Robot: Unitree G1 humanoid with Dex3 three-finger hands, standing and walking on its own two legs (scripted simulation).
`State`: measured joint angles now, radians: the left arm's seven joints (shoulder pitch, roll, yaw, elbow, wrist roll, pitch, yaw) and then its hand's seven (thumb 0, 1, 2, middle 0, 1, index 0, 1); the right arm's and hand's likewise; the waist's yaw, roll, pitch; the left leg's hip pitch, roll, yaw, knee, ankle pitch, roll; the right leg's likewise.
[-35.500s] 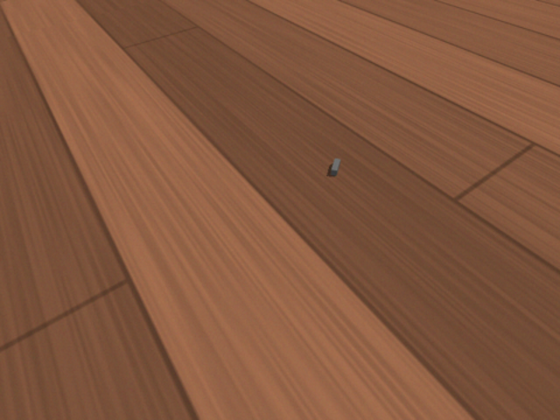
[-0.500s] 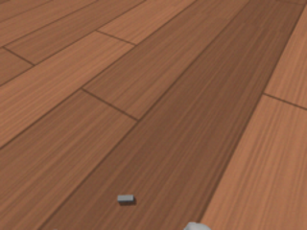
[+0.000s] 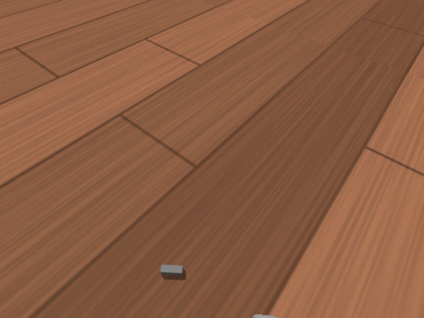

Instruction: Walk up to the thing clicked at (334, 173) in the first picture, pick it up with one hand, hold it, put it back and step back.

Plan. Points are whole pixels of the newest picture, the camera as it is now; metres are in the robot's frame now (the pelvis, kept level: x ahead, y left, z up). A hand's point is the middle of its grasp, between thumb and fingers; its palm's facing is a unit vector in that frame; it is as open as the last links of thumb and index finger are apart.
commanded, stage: walk up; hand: left
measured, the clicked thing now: (172, 270) +0.42 +0.18 -0.74
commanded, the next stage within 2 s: stand in 1.18 s
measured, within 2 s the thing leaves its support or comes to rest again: neither
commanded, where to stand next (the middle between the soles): +0.03 -0.03 m, yaw -2 degrees
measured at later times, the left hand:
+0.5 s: hand out of the picture +0.10 +0.25 -0.14, palm faces -0.03 -0.92 -0.38, open 7.4 cm
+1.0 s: hand out of the picture +0.09 +0.25 -0.15, palm faces -0.07 -0.94 -0.35, open 7.4 cm
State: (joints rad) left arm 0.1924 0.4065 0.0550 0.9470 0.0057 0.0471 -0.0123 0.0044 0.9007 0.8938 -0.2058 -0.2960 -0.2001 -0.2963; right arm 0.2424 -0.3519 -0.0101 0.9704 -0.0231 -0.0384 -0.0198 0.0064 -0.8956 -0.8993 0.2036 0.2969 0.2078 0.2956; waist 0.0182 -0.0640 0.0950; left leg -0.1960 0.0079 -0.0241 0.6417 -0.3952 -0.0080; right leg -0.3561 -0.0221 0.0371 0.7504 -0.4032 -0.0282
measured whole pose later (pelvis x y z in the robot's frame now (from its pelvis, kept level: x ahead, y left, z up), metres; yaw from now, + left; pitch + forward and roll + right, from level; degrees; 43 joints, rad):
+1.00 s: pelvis -0.01 +0.00 +0.01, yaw -3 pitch -4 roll +0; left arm 0.09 0.37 0.00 1.09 0.01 0.00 0.00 0.00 0.90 0.89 -0.21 -0.30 -0.20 -0.30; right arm 0.05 -0.36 -0.03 1.08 0.00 0.02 0.02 0.00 -0.90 -0.90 0.20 0.30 0.20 0.29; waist 0.01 -0.01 0.11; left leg -0.23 0.02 0.07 0.51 -0.22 0.01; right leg -0.25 -0.02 0.05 0.50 -0.19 0.02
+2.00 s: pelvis +0.04 -0.01 +0.02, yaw -2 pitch -2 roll +0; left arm 0.09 0.35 0.00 1.12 0.01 -0.01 0.00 0.00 0.90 0.89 -0.21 -0.30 -0.20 -0.30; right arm 0.07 -0.35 -0.01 1.14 0.00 -0.01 0.01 0.00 -0.90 -0.90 0.20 0.30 0.20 0.29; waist -0.01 0.00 0.05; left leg -0.10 0.03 0.05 0.32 -0.19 -0.01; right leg -0.12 -0.01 0.02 0.33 -0.18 0.01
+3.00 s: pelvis +0.04 -0.01 +0.02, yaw -2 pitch -2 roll +0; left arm 0.12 0.35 -0.01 1.12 0.01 -0.01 0.00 0.00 0.90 0.89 -0.21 -0.30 -0.20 -0.30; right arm 0.11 -0.35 0.00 1.14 -0.01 -0.01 0.01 0.00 -0.90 -0.90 0.20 0.30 0.20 0.29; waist -0.01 0.00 0.05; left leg -0.10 0.02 0.05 0.32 -0.18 -0.01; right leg -0.13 -0.01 0.02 0.34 -0.17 0.01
